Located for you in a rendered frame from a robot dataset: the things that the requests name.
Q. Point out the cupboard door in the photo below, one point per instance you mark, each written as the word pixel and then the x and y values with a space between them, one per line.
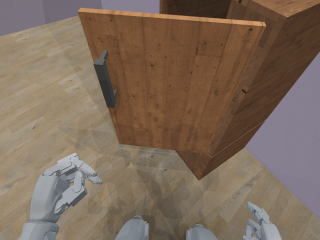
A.
pixel 175 75

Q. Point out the left robot hand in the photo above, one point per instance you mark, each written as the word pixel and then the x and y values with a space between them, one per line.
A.
pixel 46 204

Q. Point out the right robot hand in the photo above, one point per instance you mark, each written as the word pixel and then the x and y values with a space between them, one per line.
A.
pixel 263 229

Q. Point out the handle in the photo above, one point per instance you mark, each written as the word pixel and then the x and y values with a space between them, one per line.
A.
pixel 104 80

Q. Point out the robot left thigh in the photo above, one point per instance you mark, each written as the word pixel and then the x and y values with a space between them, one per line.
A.
pixel 134 229

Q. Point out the left robot forearm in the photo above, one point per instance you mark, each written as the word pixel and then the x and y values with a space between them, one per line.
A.
pixel 39 230

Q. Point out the robot left shin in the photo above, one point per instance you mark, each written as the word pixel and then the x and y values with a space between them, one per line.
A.
pixel 138 217

